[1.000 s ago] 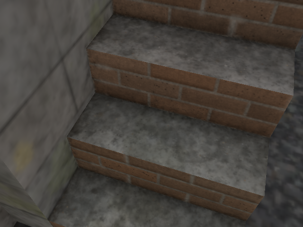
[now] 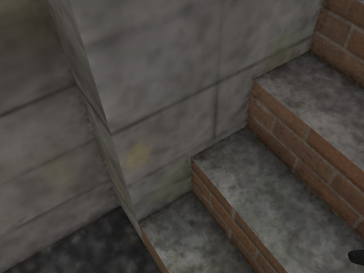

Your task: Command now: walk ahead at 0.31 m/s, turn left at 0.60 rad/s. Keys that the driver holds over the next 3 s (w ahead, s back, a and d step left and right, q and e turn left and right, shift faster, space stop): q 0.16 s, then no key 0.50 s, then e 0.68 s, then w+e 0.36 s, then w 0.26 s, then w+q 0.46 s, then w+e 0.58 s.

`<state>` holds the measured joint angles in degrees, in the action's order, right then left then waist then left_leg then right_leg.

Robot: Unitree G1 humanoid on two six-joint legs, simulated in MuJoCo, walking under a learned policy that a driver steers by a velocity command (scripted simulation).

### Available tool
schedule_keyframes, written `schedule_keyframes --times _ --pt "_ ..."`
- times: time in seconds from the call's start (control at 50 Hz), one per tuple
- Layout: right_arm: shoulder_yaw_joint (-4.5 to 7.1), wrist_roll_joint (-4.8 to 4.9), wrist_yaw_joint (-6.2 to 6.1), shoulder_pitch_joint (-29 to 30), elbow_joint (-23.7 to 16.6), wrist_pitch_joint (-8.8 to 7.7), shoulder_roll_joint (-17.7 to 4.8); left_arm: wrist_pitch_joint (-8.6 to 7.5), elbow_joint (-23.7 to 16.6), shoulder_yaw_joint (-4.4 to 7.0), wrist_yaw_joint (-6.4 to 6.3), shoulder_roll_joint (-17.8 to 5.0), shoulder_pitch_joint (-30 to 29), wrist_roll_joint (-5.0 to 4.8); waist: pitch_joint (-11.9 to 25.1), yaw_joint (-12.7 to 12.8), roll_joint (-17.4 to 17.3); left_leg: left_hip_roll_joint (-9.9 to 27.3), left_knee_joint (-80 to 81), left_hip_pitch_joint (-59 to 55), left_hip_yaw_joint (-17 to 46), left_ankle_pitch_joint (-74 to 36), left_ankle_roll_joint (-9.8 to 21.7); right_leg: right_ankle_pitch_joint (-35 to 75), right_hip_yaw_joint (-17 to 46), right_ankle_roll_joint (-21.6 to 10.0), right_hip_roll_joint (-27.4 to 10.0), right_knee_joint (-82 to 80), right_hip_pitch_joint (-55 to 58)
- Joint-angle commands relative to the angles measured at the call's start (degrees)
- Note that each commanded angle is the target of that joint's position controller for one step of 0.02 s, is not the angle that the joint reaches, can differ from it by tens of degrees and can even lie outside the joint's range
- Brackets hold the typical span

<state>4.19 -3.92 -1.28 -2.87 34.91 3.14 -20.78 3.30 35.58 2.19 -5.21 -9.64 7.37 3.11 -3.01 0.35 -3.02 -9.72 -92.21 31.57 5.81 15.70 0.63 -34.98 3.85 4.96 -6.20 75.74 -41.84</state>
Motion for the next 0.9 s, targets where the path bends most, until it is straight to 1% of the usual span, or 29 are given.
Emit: schedule_keyframes --times 0.02,0.06,0.12,0.16,0.18,0.2,0.22,0.24,0.26,0.28,0.3,0.32,0.34,0.36,0.38,0.4,0.44,0.5,0.54,0.58,0.7,0.74,0.78,0.8,0.82,0.84,0.86,0.88,0.9 --pt "0.09 -0.45 0.99 7.6 -5.5 0.14 -3.2 -3.77 -2.5 2.04 0.72 -7.1 3.4 -0.2 2.6 5.6 10.7 3.9 8.4 6.6 3.1 2.8 1.3 11.7 17.1 -11.0 -8.3 -20.1 10.7" --pt "0.01 0.25 1.62 14.2 -8.5 -0.22 -3.2 -3.77 -1.8 3.91 -0.2 -11.5 8.6 0.6 2.9 9.2 14.2 4.8 21.9 8.1 7.7 2.3 1.8 12.6 21.2 -11.6 -11.3 -23.6 17.0" --pt "-0.46 3.68 2.98 7.2 -7.2 0.92 -2.7 -2.18 -5.0 3.86 -2.25 -10.4 2.5 1.96 5.1 4.5 11.5 11.2 51.4 -7.6 4.3 -3.6 1.8 25.3 17.7 -13.2 -11.1 -21.5 10.9" --pt "-0.29 7.28 3.54 -11.0 0.9 1.66 -1.3 0.19 -4.3 3.83 -2.99 -10.0 0.2 1.82 7.5 -3.3 4.6 14.4 71.2 -37.1 -3.4 -30.0 2.0 21.3 7.3 -11.9 -6.9 -15.1 -2.0" --pt "-1.09 7.45 3.28 -18.2 4.7 2.09 0.9 1.35 -2.8 4.11 -3.05 -9.2 1.8 2.34 6.8 -5.8 -1.5 16.6 78.7 -47.3 -0.6 -37.9 3.3 2.4 4.2 -11.5 -2.8 -5.8 -8.0" --pt "-1.55 4.82 3.15 -20.4 7.0 2.22 1.1 2.47 -1.8 4.03 -1.95 -7.5 2.0 2.19 4.5 -6.7 -7.7 14.4 79.8 -46.2 0.1 -32.8 2.4 -5.1 -2.5 -11.0 2.6 9.2 -8.3" --pt "-2.28 2.18 3.79 -21.4 8.5 1.22 -0.5 3.2 -2.4 3.02 -0.35 -3.7 1.2 0.46 1.0 -5.0 -9.5 13.7 75.1 -39.9 0.4 -28.7 -0.1 -2.7 -6.2 -9.3 5.3 25.8 -10.4" --pt "-2.55 1.17 4.7 -17.9 7.7 0.69 -5.5 3.84 -4.7 2.34 0.66 0.0 6.1 -2.13 -0.5 3.8 -16.3 16.7 58.3 -35.5 0.1 -71.8 -4.7 -7.0 -9.0 -6.9 5.8 38.1 -18.0" --pt "-0.05 1.64 3.99 -18.5 5.7 0.55 -9.3 2.94 -4.7 2.61 0.48 -2.9 6.7 -2.78 2.2 3.3 -14.6 19.1 58.5 -34.6 2.1 -72.0 -6.2 -2.4 -9.5 -5.0 5.0 40.0 -23.1" --pt "0.91 2.03 2.4 -16.4 4.4 0.53 -10.4 2.05 -4.4 1.81 -0.23 -2.3 7.1 -2.29 5.7 3.8 -15.4 22.2 61.3 -35.1 7.5 -61.5 -4.3 0.8 -10.0 -3.2 4.9 45.3 -28.4" --pt "1.33 1.84 -0.29 -10.3 1.5 -0.13 -13.2 0.81 -5.2 0.54 -0.88 0.6 5.7 -1.87 9.4 4.0 -22.1 29.8 70.4 -28.1 20.9 -28.4 1.6 6.9 -7.0 -0.8 4.3 48.4 -27.7" --pt "-1.07 1.71 -0.73 -1.8 -0.5 -1.02 -6.9 0.15 -1.8 2.01 -0.35 -6.1 4.6 -0.78 4.1 5.0 -10.1 23.9 71.7 -22.5 18.1 -8.1 -1.4 21.1 -2.4 -0.5 3.2 41.0 -25.3" --pt "-1.62 2.07 -1.08 0.3 0.3 -2.34 -4.7 0.03 1.5 3.2 1.58 -10.3 5.7 -1.3 1.4 5.8 -4.1 20.8 71.9 -18.5 16.3 -0.4 -1.4 28.5 -1.2 -0.2 2.0 28.5 -17.8" --pt "-1.51 3.18 -1.66 -0.2 1.8 -3.09 -5.1 -0.1 2.5 3.69 3.13 -11.5 6.6 -1.49 -0.4 5.9 -2.2 19.6 72.5 -18.0 15.4 -3.4 -2.4 31.5 -1.5 0.2 1.9 16.4 -13.1" --pt "-0.95 4.67 -2.4 -3.1 3.2 -4.42 -6.2 0.47 2.7 3.94 3.55 -12.1 5.1 -0.31 -0.8 4.2 -1.2 19.2 73.4 -19.2 15.2 -7.2 -3.0 33.1 -2.1 0.2 2.5 5.1 -8.6" --pt "-0.76 5.63 -2.64 -5.2 4.9 -5.18 -5.7 0.87 4.1 4.06 3.36 -12.8 5.0 -0.48 0.1 3.1 -1.5 19.7 74.5 -22.0 17.2 -6.6 -2.6 33.6 -1.7 -0.4 3.1 -4.4 -5.5" --pt "-1.99 5.15 -2.95 -8.0 6.2 -5.88 -0.9 1.76 5.9 3.17 2.15 -10.7 4.7 -1.69 2.2 1.2 -5.8 22.8 75.3 -31.0 19.9 -16.5 -0.9 30.5 0.1 -2.7 3.8 -13.5 -3.8" --pt "-3.14 4.27 -2.8 -14.2 8.7 -5.4 4.1 2.04 8.7 2.25 1.81 -8.8 5.5 -2.55 0.8 -0.5 -2.8 22.6 75.0 -36.1 16.8 -31.9 -1.5 25.0 0.0 -5.2 4.1 -23.3 -0.1" --pt "-3.69 3.73 -2.49 -18.8 11.6 -4.3 5.0 1.2 9.4 1.62 2.52 -7.8 4.3 -2.6 0.4 -1.8 -0.4 20.1 75.1 -35.7 12.7 -40.7 -3.9 22.0 -2.1 -5.8 5.4 -28.7 5.1" --pt "-3.97 3.58 -2.29 -21.1 13.5 -3.83 5.4 0.61 11.0 1.68 2.91 -8.2 6.3 -3.05 0.5 -1.7 0.4 18.8 76.3 -34.1 11.4 -41.8 -4.9 20.4 -2.6 -5.9 6.0 -33.3 11.5" --pt "-4.07 3.54 -1.69 -18.9 16.9 -3.54 4.7 -0.65 14.3 1.54 1.88 -9.4 9.9 -3.61 1.6 0.1 -1.5 17.3 77.3 -33.0 9.8 -45.6 -8.5 16.8 -3.9 -6.7 6.8 -46.5 23.4" --pt "-3.72 3.33 -1.82 -16.5 17.3 -3.43 3.6 -1.7 13.5 1.32 1.64 -10.2 7.6 -3.81 2.2 0.5 -1.3 17.3 75.4 -32.8 9.0 -48.6 -9.0 20.1 -2.5 -8.1 5.7 -50.6 25.7" --pt "-2.45 3.63 -1.85 -12.7 16.3 -3.35 0.3 -2.77 13.4 1.79 1.31 -12.4 10.9 -3.93 6.6 3.0 -0.8 17.1 69.9 -29.5 7.9 -51.6 -9.0 23.9 1.0 -11.5 3.2 -50.9 31.5" --pt "-1.74 3.93 -1.87 -9.0 14.3 -3.43 -0.9 -2.87 14.1 2.57 0.93 -14.3 14.0 -3.43 8.2 5.1 0.2 15.1 64.0 -25.8 6.4 -48.7 -9.6 24.7 3.8 -15.1 0.7 -51.3 34.7" --pt "-1.42 4.33 -1.5 -8.5 13.0 -3.31 -0.2 -3.05 13.6 3.24 0.68 -16.5 15.3 -3.15 10.2 5.0 5.5 11.3 54.3 -19.0 3.5 -35.2 -11.1 28.1 10.7 -20.4 -5.5 -52.4 39.0" --pt "-0.81 4.15 -0.9 -10.8 14.0 -2.08 1.6 -2.99 11.2 3.3 0.51 -16.1 7.5 -4.03 7.4 3.1 19.7 4.4 34.9 -10.3 -1.4 5.7 -11.7 38.5 25.9 -28.5 -18.1 -57.2 33.2" --pt "0.22 1.79 -0.99 -14.2 13.6 -2.06 -2.5 -2.76 10.1 3.44 0.78 -15.8 2.2 -3.12 4.5 -0.7 18.7 7.8 25.9 -12.3 4.9 16.5 -6.5 40.9 26.3 -27.3 -18.4 -59.7 21.9" --pt "0.13 1.77 -0.74 -18.1 13.8 -2.23 -1.1 -2.63 7.8 3.97 1.46 -16.5 -5.2 -2.44 3.1 -5.4 13.8 9.2 28.2 -16.3 7.6 16.9 -2.7 34.1 21.2 -22.5 -13.8 -58.1 14.9" --pt "-0.76 2.25 -0.37 -17.9 13.7 -2.33 1.3 -2.11 6.4 3.55 2.05 -15.0 -8.8 -1.93 0.3 -6.9 8.4 8.8 41.2 -16.3 3.4 14.4 -0.7 27.0 15.4 -17.1 -7.4 -58.6 13.8"
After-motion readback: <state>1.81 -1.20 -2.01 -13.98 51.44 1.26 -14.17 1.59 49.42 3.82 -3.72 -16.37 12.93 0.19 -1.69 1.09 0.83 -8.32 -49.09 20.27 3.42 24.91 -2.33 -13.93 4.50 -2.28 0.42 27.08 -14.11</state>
